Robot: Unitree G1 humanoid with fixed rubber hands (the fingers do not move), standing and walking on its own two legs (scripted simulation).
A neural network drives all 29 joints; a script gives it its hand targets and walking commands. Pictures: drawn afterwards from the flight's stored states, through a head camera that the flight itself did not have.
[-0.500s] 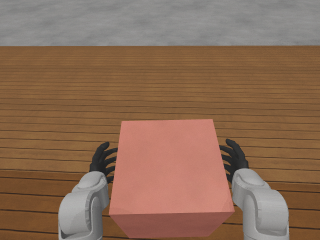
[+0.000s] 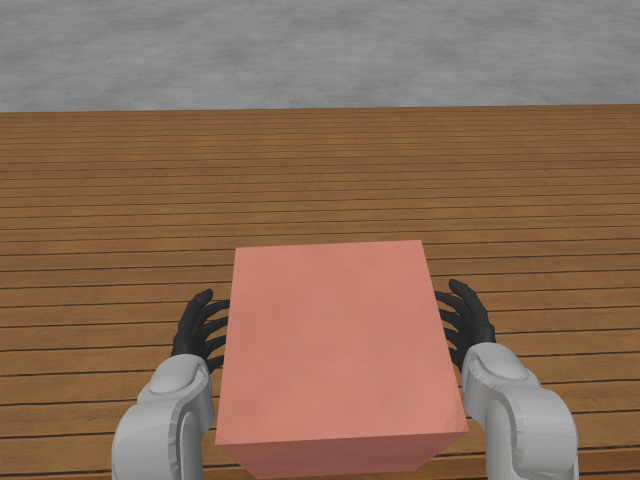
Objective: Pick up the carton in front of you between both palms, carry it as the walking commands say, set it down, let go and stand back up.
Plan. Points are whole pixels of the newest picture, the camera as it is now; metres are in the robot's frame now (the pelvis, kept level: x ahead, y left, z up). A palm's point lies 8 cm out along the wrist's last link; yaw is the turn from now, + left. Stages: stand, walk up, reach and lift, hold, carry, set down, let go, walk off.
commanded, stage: carry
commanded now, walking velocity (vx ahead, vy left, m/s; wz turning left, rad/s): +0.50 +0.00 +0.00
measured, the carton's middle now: (332, 368) +0.26 +0.00 +0.02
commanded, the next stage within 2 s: none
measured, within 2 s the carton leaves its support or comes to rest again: neither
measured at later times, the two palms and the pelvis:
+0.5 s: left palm (247, 138) +0.66 +0.13 +0.11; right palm (412, 134) +0.67 -0.17 +0.11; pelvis +0.32 -0.03 -0.01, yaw +1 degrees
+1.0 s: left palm (261, 80) +1.01 +0.14 +0.06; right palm (380, 77) +1.01 -0.16 +0.07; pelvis +0.68 +0.00 -0.06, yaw +2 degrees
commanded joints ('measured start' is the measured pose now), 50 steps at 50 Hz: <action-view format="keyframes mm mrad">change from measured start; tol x32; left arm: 1 -530 -692 -664 -58 -332 6 -132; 18 -1058 -723 -539 314 -374 -43 -96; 50 -945 -649 -491 310 -244 -65 -53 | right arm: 1 -457 673 633 -49 311 22 151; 23 -1038 729 465 379 252 -24 49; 50 -969 720 551 314 332 -54 88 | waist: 1 -4 173 -8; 6 83 -348 -278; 27 31 -116 -226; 31 -57 339 -402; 50 5 91 -287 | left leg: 1 13 201 -72 -33 376 107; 4 -90 119 21 353 565 51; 8 -702 -18 -225 1166 -141 35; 28 -203 -84 -21 152 362 85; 31 285 311 -779 144 407 262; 41 216 182 -372 212 937 203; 50 6 51 -160 476 735 107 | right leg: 1 40 26 -42 -42 38 -25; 4 421 127 -121 -74 -109 -44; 7 791 -303 716 -365 -235 -235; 27 671 -85 25 -26 489 -90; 32 -150 143 161 793 -453 -37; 50 351 146 15 -245 376 -80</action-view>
